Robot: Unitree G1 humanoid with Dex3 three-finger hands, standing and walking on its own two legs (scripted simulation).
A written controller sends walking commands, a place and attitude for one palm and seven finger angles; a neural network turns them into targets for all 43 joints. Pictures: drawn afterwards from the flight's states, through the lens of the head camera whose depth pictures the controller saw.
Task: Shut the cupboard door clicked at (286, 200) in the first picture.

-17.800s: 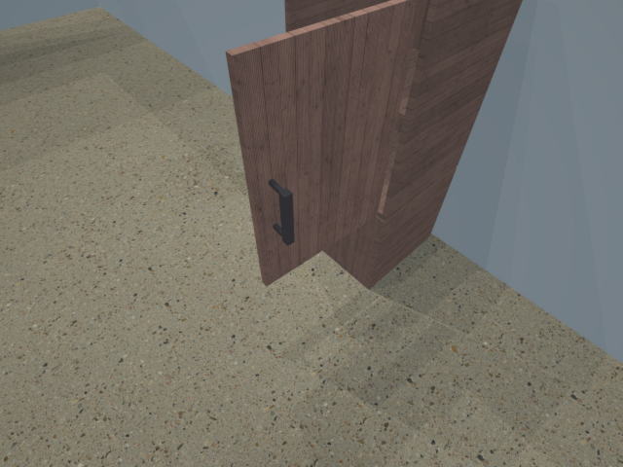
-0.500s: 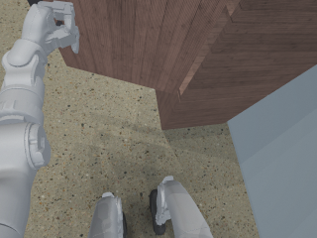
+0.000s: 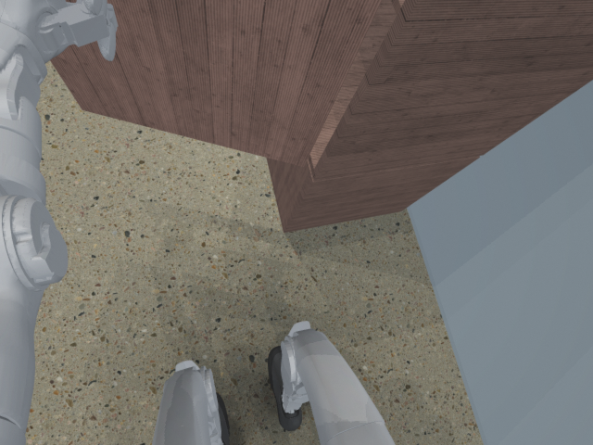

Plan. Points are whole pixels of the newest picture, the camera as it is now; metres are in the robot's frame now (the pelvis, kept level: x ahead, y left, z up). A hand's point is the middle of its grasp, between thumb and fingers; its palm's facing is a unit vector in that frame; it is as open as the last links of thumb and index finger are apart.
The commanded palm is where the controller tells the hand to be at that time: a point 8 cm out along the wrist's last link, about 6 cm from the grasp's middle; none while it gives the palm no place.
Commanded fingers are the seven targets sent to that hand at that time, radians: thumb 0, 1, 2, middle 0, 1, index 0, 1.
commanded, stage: push the door shut along its arc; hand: left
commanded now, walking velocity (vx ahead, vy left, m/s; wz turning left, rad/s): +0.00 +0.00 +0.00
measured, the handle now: out of the picture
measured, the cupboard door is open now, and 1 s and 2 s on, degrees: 66 62 62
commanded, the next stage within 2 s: pull the fist back off the door in 0.04 s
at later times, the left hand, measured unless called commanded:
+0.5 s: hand (130, 29) +0.60 +0.09 +0.05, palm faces +0.00 -1.00 -0.06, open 2.9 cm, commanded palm +0.57 +0.13 +0.07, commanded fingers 0.00 0.90 0.90 -1.30 -1.50 -1.30 -1.50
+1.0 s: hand (121, 91) +0.52 +0.10 +0.06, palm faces -0.01 -1.00 -0.03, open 3.1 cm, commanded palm +0.50 +0.14 +0.07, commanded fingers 0.00 0.90 0.90 -1.30 -1.50 -1.30 -1.50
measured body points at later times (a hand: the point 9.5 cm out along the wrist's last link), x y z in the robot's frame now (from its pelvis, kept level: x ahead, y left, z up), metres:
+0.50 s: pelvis -0.02 -0.01 +0.00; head +0.20 +0.01 +0.39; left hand +0.60 +0.14 +0.06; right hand -0.07 -0.24 -0.10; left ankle -0.01 +0.09 -0.60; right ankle +0.06 -0.10 -0.60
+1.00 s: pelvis +0.00 -0.01 +0.02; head +0.17 +0.01 +0.44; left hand +0.51 +0.16 +0.06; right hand +0.02 -0.28 -0.09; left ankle -0.01 +0.09 -0.60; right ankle +0.06 -0.10 -0.60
